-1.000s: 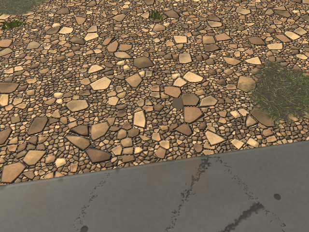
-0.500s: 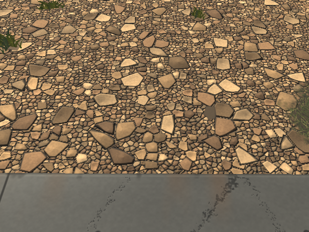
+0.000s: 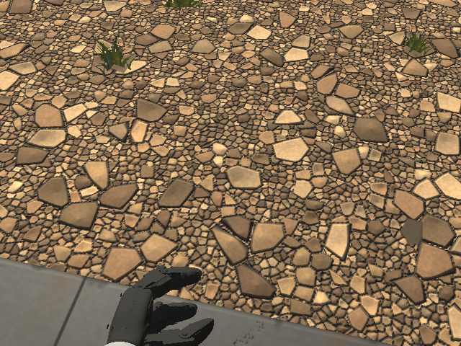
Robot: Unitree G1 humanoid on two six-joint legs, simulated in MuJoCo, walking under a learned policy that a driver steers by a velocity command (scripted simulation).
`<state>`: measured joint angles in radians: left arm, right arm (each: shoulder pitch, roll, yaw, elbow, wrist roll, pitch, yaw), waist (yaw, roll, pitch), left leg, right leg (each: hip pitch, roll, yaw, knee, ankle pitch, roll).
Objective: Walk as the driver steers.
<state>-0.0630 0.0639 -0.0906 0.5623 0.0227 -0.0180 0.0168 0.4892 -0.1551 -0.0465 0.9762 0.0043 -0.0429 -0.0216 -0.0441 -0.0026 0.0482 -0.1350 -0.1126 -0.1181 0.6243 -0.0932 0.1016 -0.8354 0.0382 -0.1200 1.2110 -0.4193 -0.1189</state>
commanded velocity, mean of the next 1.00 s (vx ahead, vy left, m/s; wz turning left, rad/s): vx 0.12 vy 0.00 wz -0.18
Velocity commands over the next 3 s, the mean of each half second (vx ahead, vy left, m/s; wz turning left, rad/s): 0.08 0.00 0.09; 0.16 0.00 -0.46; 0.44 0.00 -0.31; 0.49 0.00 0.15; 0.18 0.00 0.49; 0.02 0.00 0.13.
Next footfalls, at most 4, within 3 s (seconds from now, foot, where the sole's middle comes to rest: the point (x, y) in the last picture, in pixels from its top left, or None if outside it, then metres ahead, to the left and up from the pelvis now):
0.40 left None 0.23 0.15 -0.66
0.76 right None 0.18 -0.10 -0.66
1.24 left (216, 313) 0.49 0.03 -0.66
1.74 right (342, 247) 0.67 -0.34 -0.66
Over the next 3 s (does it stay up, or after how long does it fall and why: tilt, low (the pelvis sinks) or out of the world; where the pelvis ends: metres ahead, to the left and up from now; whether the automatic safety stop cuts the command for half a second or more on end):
stays up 0.89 -0.30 0.11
